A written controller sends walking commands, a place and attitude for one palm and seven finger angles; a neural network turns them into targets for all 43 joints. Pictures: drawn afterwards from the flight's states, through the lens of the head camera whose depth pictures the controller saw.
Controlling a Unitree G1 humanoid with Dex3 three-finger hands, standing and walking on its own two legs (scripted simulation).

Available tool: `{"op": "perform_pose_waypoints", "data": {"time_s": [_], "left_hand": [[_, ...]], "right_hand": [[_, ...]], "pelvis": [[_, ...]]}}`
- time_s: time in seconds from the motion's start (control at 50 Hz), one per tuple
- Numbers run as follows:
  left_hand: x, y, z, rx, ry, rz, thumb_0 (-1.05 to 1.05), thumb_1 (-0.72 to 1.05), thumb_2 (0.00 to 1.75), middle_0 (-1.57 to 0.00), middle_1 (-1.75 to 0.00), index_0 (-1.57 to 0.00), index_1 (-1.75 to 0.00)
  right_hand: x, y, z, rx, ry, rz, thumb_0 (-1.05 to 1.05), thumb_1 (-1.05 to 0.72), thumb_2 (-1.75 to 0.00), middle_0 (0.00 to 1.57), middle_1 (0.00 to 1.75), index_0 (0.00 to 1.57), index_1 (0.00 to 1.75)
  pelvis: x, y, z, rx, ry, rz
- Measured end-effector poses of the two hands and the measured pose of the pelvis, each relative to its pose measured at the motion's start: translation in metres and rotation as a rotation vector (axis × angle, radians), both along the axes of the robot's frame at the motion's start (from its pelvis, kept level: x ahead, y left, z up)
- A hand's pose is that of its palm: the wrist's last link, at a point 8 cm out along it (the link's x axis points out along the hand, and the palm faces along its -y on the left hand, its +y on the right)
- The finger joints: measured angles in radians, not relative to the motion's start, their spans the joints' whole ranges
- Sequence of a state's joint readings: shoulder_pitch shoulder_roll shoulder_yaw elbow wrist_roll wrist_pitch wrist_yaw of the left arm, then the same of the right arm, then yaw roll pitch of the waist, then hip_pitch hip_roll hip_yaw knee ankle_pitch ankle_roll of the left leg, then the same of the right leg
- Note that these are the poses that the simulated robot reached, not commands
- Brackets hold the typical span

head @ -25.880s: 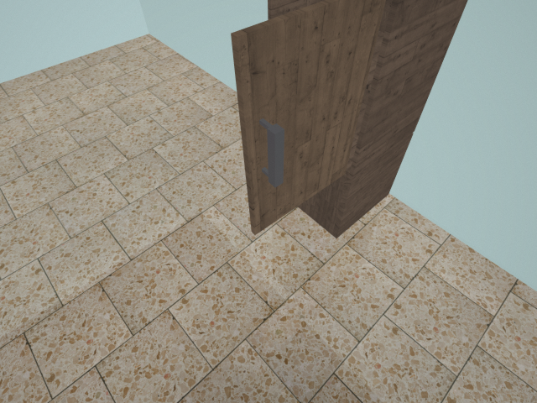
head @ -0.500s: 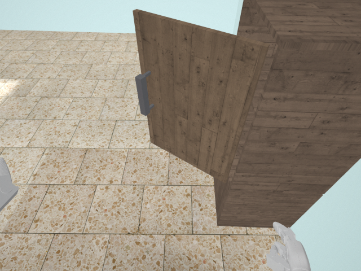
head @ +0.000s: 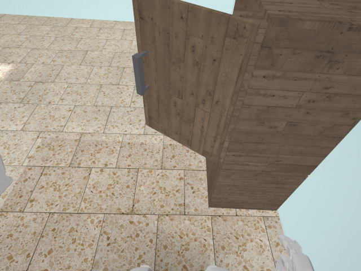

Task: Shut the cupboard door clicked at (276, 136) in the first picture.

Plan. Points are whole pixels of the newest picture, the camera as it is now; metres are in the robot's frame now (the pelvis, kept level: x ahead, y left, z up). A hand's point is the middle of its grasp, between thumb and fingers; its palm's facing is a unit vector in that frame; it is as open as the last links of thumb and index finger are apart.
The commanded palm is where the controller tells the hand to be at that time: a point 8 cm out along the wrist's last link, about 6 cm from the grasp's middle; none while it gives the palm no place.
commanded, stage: step back with the hand held close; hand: left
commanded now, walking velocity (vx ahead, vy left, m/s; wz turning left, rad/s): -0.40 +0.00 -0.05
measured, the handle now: (143, 73) +0.79 +0.14 +0.00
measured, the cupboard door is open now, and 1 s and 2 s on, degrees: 58 58 58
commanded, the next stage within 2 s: stop stepping back and stand still in 0.36 s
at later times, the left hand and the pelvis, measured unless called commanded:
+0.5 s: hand out of the picture +0.10 +0.28 +0.21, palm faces +0.51 -0.76 -0.40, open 7.4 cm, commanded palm +0.04 +0.30 +0.20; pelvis -0.10 +0.00 +0.02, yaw +0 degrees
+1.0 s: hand out of the picture +0.08 +0.24 +0.18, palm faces +0.37 -0.82 -0.43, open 7.4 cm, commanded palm +0.01 +0.27 +0.20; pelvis -0.16 -0.01 +0.02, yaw -6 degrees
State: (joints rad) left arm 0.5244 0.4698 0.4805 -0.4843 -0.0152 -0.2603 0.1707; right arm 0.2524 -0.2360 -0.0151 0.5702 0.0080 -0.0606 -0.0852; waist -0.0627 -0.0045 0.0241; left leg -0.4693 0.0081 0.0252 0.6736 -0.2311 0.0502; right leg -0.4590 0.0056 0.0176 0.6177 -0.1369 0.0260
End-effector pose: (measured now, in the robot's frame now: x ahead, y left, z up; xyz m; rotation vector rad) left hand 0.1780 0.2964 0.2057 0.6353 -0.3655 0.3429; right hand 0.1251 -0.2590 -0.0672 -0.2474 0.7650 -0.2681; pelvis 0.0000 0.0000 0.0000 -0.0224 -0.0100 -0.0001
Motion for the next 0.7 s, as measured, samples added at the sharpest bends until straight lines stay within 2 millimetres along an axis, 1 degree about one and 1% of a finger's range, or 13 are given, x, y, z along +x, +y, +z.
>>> {"op": "perform_pose_waypoints", "data": {"time_s": [0.06,0.12,0.2,0.28,0.32,0.36,0.42,0.46,0.5,0.54,0.6,0.66,0.7], "left_hand": [[-0.019,0.004,-0.001,0.03,-0.014,0.033,0.01,0.89,0.9,-0.21,-0.3,-0.21,-0.3],[-0.044,0.006,-0.005,0.043,-0.017,0.083,0.01,0.89,0.9,-0.21,-0.3,-0.21,-0.3],[-0.077,0.003,-0.01,-0.014,-0.035,0.147,0.01,0.89,0.9,-0.21,-0.3,-0.21,-0.3],[-0.097,-0.001,-0.009,-0.112,-0.064,0.152,0.01,0.89,0.9,-0.21,-0.3,-0.21,-0.3],[-0.103,0.002,-0.005,-0.124,-0.086,0.126,0.01,0.89,0.9,-0.21,-0.3,-0.21,-0.3],[-0.107,0.007,0.0,-0.104,-0.115,0.093,0.01,0.89,0.9,-0.21,-0.3,-0.21,-0.3],[-0.112,0.016,0.008,-0.076,-0.121,0.087,0.01,0.89,0.9,-0.21,-0.3,-0.21,-0.3],[-0.117,0.021,0.013,-0.083,-0.103,0.086,0.01,0.89,0.9,-0.21,-0.3,-0.21,-0.3],[-0.122,0.02,0.016,-0.102,-0.076,0.079,0.01,0.89,0.9,-0.21,-0.3,-0.21,-0.3],[-0.127,0.013,0.014,-0.129,-0.046,0.059,0.01,0.89,0.9,-0.21,-0.3,-0.21,-0.3],[-0.129,-0.004,0.006,-0.157,-0.003,0.018,0.01,0.89,0.9,-0.21,-0.3,-0.21,-0.3],[-0.13,-0.023,-0.003,-0.129,0.031,-0.023,0.01,0.89,0.9,-0.21,-0.3,-0.21,-0.3],[-0.13,-0.033,-0.004,-0.135,0.052,-0.048,0.01,0.89,0.9,-0.21,-0.3,-0.21,-0.3]], "right_hand": [[-0.003,0.001,-0.007,0.001,0.001,0.023,0.02,-0.9,-0.9,0.2,0.3,0.2,0.3],[-0.002,0.003,-0.013,0.012,-0.012,0.059,0.02,-0.9,-0.9,0.2,0.3,0.2,0.3],[0.005,0.008,-0.017,0.022,-0.024,0.132,0.02,-0.9,-0.9,0.2,0.3,0.2,0.3],[0.003,0.02,-0.011,0.028,0.002,0.182,0.02,-0.9,-0.9,0.2,0.3,0.2,0.3],[-0.002,0.029,-0.003,0.024,-0.005,0.19,0.02,-0.9,-0.9,0.2,0.3,0.2,0.3],[-0.007,0.036,0.003,0.011,-0.043,0.191,0.02,-0.9,-0.9,0.2,0.3,0.2,0.3],[-0.023,0.047,0.01,0.023,-0.07,0.174,0.02,-0.9,-0.9,0.2,0.3,0.2,0.3],[-0.038,0.052,0.015,0.055,-0.075,0.155,0.02,-0.9,-0.9,0.2,0.3,0.2,0.3],[-0.054,0.053,0.019,0.084,-0.076,0.135,0.01,-0.9,-0.9,0.2,0.3,0.2,0.3],[-0.071,0.051,0.021,0.103,-0.078,0.116,0.01,-0.9,-0.9,0.2,0.3,0.2,0.3],[-0.096,0.042,0.02,0.107,-0.082,0.094,0.01,-0.9,-0.9,0.2,0.3,0.2,0.3],[-0.121,0.025,0.012,0.098,-0.071,0.072,0.01,-0.9,-0.9,0.2,0.3,0.2,0.3],[-0.14,0.011,0.007,0.081,-0.029,0.046,0.01,-0.9,-0.9,0.2,0.3,0.2,0.3]], "pelvis": [[-0.007,-0.003,-0.006,-0.008,-0.007,0.027],[-0.016,-0.009,-0.011,-0.009,-0.022,0.056],[-0.031,-0.013,-0.014,0.012,-0.026,0.073],[-0.05,-0.008,-0.006,0.04,-0.017,0.074],[-0.057,-0.004,-0.002,0.049,0.0,0.065],[-0.068,0.001,-0.004,0.026,0.02,0.071],[-0.087,0.003,0.002,-0.003,0.007,0.061],[-0.094,0.003,0.01,-0.025,0.013,0.033],[-0.101,0.003,0.016,-0.038,0.022,-0.003],[-0.108,0.002,0.019,-0.042,0.032,-0.038],[-0.12,-0.004,0.019,-0.03,0.043,-0.064],[-0.136,-0.015,0.012,0.017,0.057,-0.08],[-0.144,-0.017,0.013,0.007,0.046,-0.083]]}}
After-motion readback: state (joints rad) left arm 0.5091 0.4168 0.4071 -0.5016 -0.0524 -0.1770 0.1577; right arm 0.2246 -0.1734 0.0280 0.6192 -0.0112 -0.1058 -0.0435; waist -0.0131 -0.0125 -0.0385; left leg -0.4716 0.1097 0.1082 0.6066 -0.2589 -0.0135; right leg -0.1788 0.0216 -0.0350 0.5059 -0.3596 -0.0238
